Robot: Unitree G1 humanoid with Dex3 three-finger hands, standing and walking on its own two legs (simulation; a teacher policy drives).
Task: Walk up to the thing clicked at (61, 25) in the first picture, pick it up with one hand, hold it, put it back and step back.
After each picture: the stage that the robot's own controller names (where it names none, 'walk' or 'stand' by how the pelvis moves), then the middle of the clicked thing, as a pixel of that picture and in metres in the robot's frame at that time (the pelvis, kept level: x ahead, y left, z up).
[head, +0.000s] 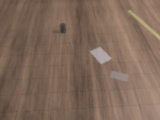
stand; (63, 28) +1.62 +0.21 -0.72
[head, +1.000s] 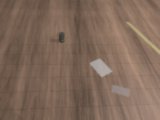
walk; (61, 37) +1.50 +0.16 -0.71
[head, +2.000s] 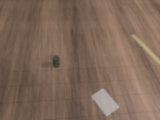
walk; (56, 61) +1.03 +0.18 -0.72
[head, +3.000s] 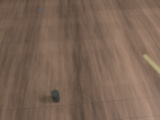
walk; (55, 96) +0.67 +0.20 -0.71
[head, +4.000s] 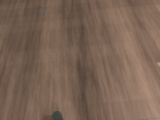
stand; (57, 117) +0.43 +0.22 -0.70
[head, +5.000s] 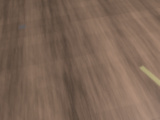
stand; out of the picture +0.35 +0.26 -0.72
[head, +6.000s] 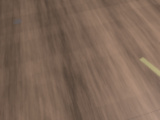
walk; out of the picture +0.33 +0.25 -0.71
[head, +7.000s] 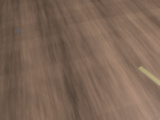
stand; out of the picture +0.33 +0.21 -0.72
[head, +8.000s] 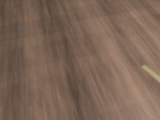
stand; out of the picture +0.33 +0.20 -0.73
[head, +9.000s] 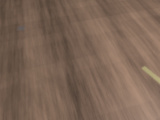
stand; out of the picture +0.32 +0.19 -0.73
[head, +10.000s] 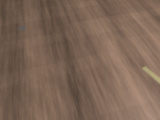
stand; out of the picture +0.32 +0.19 -0.73
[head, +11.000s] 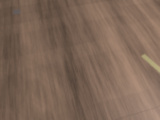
go down; out of the picture +0.33 +0.19 -0.71
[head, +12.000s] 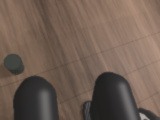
go down; (15, 65) +0.40 +0.24 -0.29
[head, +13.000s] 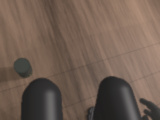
approach; (23, 68) +0.40 +0.23 -0.30
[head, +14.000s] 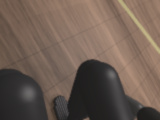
close in; out of the picture +0.39 +0.27 -0.22
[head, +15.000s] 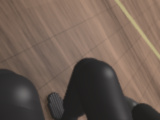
close; out of the picture +0.38 +0.28 -0.22
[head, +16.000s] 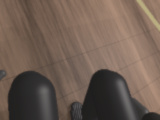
lift; out of the picture +0.34 +0.28 -0.12
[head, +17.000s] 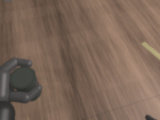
lift; (27, 85) +0.32 +0.18 +0.03
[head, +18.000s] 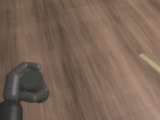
hold; (36, 87) +0.33 +0.16 +0.01
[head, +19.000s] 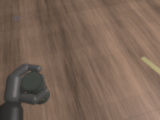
hold; (36, 88) +0.32 +0.17 +0.02
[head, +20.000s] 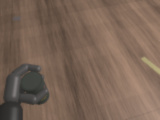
hold; (36, 88) +0.32 +0.17 +0.02
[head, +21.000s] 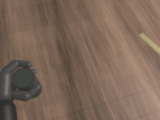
crouch; (28, 84) +0.34 +0.19 -0.04
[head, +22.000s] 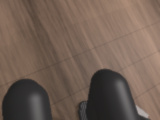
lower; out of the picture +0.43 +0.27 -0.11
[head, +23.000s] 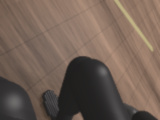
lower; out of the picture +0.41 +0.30 -0.23
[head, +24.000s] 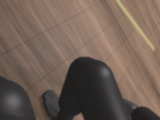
lower; out of the picture +0.40 +0.30 -0.22
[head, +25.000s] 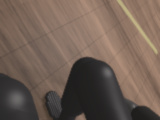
lower; out of the picture +0.39 +0.30 -0.22
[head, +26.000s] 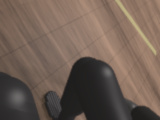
lower; out of the picture +0.39 +0.30 -0.22
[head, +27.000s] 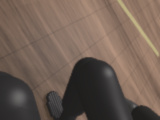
open; out of the picture +0.39 +0.30 -0.22
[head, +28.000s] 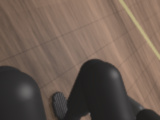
stand; out of the picture +0.39 +0.29 -0.23
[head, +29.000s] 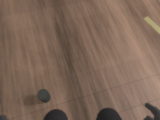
walk; (44, 96) +0.39 +0.21 -0.54
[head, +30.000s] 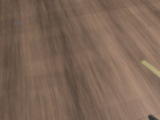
stand; out of the picture +0.35 +0.20 -0.66
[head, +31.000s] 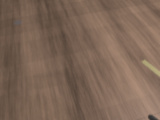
stand; out of the picture +0.35 +0.20 -0.67
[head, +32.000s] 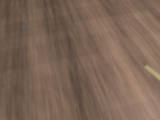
stand; out of the picture +0.36 +0.19 -0.71
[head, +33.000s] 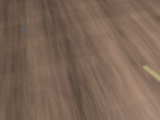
stand; out of the picture +0.36 +0.20 -0.73
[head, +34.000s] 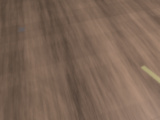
stand; out of the picture +0.34 +0.21 -0.73
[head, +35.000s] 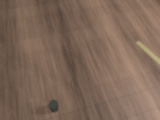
walk; (53, 106) +0.44 +0.15 -0.70
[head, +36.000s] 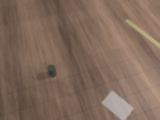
walk; (52, 71) +0.75 +0.23 -0.70
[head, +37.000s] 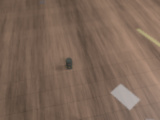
stand; (69, 63) +1.04 +0.16 -0.71
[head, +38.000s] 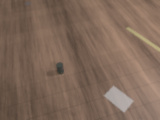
stand; (60, 68) +0.97 +0.21 -0.72
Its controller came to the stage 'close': yes
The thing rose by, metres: 0.72
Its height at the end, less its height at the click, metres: +0.00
